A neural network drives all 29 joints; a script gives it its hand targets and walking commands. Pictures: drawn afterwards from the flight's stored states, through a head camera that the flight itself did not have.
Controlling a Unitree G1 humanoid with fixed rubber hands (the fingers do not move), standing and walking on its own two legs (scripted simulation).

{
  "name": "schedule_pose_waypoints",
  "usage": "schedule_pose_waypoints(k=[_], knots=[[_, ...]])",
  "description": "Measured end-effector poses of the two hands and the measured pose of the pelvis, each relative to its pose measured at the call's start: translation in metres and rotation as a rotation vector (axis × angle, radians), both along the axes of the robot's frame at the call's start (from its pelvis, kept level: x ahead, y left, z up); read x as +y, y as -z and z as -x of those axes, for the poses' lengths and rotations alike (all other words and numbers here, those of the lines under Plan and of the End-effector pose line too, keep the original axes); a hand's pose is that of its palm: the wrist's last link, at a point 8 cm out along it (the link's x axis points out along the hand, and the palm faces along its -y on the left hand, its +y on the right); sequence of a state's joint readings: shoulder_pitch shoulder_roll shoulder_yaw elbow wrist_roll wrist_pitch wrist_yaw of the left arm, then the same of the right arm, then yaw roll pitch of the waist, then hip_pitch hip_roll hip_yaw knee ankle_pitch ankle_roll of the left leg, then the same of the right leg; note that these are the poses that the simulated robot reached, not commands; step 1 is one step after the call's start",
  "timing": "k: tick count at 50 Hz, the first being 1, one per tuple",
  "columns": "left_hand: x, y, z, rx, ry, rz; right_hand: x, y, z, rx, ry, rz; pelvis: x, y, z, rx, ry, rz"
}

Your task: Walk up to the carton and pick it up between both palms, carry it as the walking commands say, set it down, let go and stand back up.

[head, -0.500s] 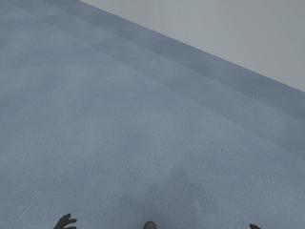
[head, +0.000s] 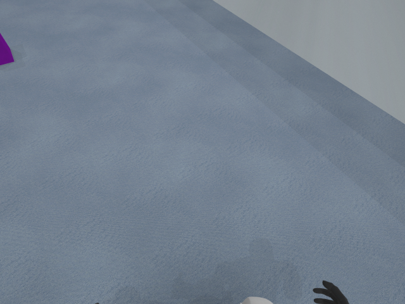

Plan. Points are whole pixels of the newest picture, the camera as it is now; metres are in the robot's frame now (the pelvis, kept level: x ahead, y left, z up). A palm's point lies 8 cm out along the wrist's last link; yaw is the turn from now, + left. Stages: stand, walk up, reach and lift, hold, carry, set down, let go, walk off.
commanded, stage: walk up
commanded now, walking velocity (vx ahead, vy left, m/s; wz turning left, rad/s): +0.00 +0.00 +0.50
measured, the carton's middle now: out of the picture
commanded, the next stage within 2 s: none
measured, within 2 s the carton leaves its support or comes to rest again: neither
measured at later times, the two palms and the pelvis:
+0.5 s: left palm out of the picture +0.07 +0.24 -0.09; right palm out of the picture +0.12 -0.28 -0.13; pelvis +0.00 -0.02 +0.01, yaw +12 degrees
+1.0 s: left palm out of the picture -0.10 +0.29 -0.14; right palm (208, 189) +0.39 +0.00 -0.09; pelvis +0.09 +0.10 -0.01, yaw +27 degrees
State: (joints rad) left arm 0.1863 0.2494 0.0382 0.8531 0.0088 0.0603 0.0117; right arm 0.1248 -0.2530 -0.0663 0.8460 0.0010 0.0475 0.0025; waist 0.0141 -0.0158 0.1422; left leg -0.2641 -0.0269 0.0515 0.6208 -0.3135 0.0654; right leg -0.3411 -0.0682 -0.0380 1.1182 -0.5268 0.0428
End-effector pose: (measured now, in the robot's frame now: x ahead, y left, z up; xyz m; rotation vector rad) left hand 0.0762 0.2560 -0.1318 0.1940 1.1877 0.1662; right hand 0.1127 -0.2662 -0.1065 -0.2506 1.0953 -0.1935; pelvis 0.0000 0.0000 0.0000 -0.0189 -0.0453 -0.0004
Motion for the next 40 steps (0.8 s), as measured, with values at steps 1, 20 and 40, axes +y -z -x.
schedule_pose_waypoints(k=[1,20,40], knots=[[0.003,-0.005,-0.005,-0.018,-0.003,0.001,0.003,-0.001,0.006,0.025,0.001,0.003,0.002,-0.004,0.001,0.003,-0.009,0.002],[-0.002,-0.046,-0.046,-0.222,-0.056,-0.072,-0.009,0.015,0.017,0.127,-0.085,-0.030,-0.012,-0.008,0.005,0.103,-0.154,-0.032],[-0.011,-0.035,0.167,0.079,-0.508,-0.063,0.112,-0.006,-0.166,-0.059,-0.571,-0.111,0.013,-0.012,-0.036,0.094,-0.383,-0.008]])
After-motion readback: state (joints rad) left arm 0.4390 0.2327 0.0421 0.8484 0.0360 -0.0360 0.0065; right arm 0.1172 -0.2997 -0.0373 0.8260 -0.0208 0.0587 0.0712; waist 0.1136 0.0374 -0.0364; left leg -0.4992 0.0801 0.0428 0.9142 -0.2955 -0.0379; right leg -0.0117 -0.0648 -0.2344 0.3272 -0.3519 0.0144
